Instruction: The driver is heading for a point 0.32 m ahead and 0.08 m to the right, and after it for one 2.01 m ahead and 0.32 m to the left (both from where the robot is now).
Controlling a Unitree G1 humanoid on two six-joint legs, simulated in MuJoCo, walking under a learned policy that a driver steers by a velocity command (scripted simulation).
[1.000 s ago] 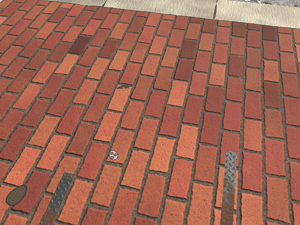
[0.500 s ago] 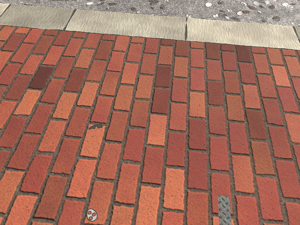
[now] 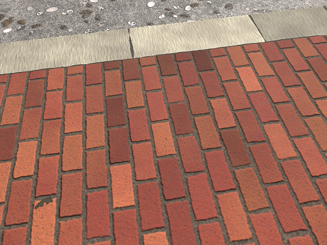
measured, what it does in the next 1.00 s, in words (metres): walks ahead: left foot, then right foot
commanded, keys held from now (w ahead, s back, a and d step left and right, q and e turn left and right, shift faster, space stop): w+e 0.20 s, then e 0.18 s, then q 0.62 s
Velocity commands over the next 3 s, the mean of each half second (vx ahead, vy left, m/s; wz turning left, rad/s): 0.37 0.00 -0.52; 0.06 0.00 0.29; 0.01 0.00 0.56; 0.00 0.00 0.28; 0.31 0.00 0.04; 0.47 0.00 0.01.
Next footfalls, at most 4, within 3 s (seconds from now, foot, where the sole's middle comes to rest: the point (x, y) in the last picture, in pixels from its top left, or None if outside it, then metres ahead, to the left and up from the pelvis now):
0.30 left None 0.36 0.12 -0.78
0.70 right None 0.30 -0.08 -0.78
1.08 left None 0.27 0.15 -0.78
1.62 right None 0.31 -0.03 -0.78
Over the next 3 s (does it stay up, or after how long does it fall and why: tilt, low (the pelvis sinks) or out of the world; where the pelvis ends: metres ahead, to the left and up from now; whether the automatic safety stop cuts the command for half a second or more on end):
stays up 0.59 0.21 0.00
